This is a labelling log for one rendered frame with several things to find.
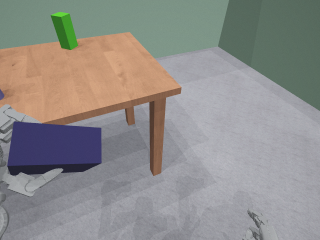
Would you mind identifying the table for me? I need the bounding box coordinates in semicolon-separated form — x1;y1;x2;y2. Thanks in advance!
0;32;182;176

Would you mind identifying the robot left hand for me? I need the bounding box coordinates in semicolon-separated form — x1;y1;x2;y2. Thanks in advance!
0;104;63;197

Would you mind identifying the robot right hand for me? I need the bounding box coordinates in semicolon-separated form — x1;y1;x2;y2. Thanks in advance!
242;208;279;240

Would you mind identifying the sponge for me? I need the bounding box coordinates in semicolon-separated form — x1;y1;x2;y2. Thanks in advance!
7;121;102;176

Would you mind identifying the robot left forearm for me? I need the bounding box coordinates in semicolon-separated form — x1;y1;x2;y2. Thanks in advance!
0;191;10;240

